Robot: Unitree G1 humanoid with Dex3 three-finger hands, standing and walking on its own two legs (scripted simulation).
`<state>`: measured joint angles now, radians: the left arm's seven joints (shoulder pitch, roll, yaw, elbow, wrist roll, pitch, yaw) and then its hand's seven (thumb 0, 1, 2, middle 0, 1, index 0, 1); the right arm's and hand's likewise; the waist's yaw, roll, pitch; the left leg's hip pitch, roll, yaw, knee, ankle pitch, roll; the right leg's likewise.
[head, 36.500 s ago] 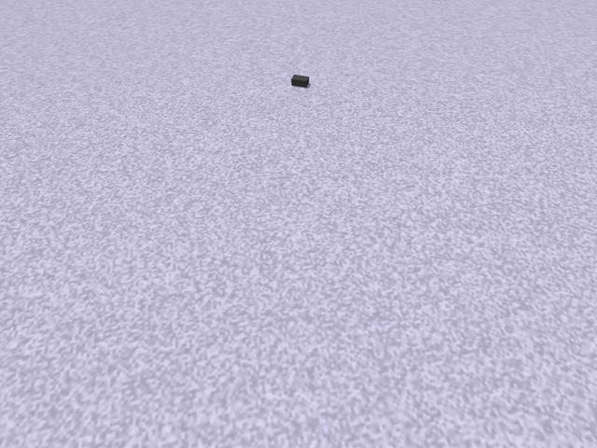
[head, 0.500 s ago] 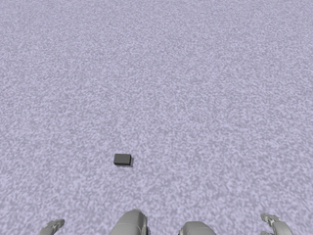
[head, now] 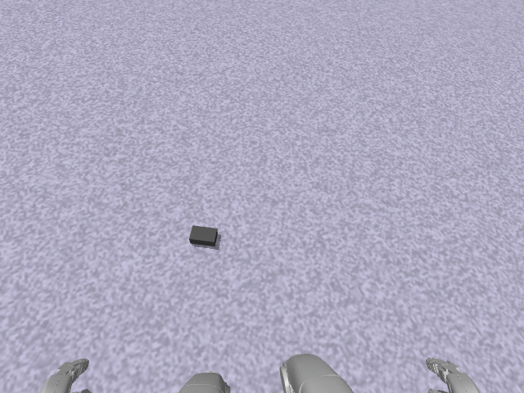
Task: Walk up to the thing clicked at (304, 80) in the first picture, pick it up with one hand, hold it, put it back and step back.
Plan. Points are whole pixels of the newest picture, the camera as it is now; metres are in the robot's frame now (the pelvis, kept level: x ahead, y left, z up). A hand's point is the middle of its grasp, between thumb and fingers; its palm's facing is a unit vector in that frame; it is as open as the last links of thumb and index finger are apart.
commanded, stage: step back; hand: left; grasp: from above
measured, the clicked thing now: (203, 236) +0.70 +0.21 -0.75
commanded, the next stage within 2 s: none
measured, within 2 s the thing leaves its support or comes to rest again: neither
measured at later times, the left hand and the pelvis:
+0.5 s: hand out of the picture -0.06 +0.25 -0.14, palm faces +0.02 -0.90 -0.43, open 7.4 cm; pelvis -0.18 -0.03 -0.01, yaw +2 degrees
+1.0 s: hand out of the picture -0.31 +0.22 -0.15, palm faces -0.03 -0.91 -0.41, open 7.3 cm; pelvis -0.36 -0.05 -0.01, yaw -2 degrees
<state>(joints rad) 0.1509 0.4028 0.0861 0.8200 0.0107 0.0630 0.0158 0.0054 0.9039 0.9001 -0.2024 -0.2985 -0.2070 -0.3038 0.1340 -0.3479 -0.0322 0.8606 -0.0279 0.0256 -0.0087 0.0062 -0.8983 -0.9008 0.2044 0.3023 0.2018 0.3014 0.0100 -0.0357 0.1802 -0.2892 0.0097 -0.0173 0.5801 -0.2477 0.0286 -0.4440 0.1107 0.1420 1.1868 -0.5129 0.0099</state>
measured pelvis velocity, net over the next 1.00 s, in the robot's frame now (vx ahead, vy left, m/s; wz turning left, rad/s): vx -0.36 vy -0.05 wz -0.04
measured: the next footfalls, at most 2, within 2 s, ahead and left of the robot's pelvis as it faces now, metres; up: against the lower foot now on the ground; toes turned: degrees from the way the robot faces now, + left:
right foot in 0.18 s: -0.06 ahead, -0.15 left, +0.00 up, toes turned -1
left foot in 0.54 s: -0.18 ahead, +0.09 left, +0.00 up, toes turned +1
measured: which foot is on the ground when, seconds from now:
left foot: down 0.00-0.20, up 0.22-0.52, down 0.54-0.92, up 0.94-1.00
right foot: up 0.00-0.16, down 0.18-0.56, up 0.58-0.88, down 0.90-1.00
